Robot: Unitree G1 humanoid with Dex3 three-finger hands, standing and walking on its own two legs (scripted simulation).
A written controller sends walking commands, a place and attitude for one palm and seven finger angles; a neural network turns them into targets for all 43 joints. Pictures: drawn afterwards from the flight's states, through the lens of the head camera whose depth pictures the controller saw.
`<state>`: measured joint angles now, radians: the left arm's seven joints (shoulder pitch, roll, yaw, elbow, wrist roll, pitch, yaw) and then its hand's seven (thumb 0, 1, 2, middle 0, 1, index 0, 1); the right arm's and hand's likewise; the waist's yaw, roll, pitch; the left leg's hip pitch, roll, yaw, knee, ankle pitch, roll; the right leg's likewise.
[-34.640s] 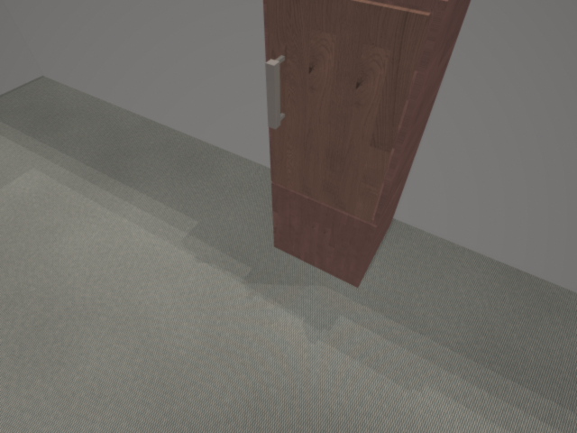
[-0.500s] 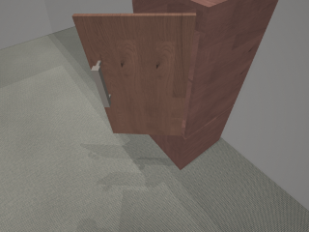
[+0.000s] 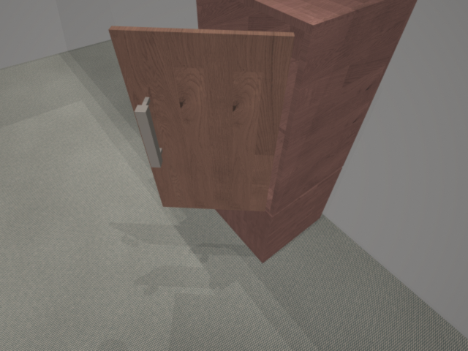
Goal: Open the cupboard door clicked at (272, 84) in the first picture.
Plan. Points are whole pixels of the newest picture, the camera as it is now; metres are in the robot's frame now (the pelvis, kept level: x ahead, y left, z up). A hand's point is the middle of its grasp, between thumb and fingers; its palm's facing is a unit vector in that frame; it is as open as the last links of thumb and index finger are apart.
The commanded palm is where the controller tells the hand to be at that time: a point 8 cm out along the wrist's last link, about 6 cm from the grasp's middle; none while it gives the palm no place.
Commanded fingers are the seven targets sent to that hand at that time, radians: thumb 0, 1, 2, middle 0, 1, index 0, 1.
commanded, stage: look again from close up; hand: left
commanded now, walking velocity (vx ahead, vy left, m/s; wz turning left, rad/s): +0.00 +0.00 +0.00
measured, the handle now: (152, 133) +0.59 +0.23 +0.01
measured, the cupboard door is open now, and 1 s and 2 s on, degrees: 49 49 49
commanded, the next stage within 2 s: raise the hand with hooked fingers in 0.30 s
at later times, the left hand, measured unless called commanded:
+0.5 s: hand out of the picture +0.10 +0.20 -0.11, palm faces +0.22 -0.96 -0.19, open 7.4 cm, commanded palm +0.11 +0.25 -0.06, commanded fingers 0.00 0.76 0.84 -0.21 -0.39 -0.21 -0.39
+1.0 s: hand (105, 331) +0.16 +0.22 -0.04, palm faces +0.03 -1.00 -0.06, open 9.6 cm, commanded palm +0.15 +0.28 -0.03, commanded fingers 0.00 0.18 0.59 -0.25 -0.76 -0.25 -0.76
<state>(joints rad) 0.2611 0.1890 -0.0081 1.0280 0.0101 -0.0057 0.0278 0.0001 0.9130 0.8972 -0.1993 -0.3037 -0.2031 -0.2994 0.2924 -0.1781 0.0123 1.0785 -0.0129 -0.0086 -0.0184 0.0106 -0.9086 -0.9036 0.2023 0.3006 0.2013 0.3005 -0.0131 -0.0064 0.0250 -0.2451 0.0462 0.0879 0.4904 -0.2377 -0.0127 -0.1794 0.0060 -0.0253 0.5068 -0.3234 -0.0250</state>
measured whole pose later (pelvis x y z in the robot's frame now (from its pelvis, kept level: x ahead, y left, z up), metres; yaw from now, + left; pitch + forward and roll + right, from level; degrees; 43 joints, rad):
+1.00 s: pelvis -0.04 -0.01 -0.09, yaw +4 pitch +13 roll -3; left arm 0.30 0.28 0.24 0.11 -0.32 -0.46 -0.41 0.01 0.40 0.68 -0.23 -0.63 -0.24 -0.62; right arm 0.18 -0.24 0.01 0.56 0.03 -0.24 -0.08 0.02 -0.90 -0.90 0.20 0.30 0.20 0.30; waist 0.04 0.02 -0.12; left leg -0.95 0.06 -0.05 1.18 -0.46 -0.02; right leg -0.81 0.00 -0.14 1.16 -0.57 -0.05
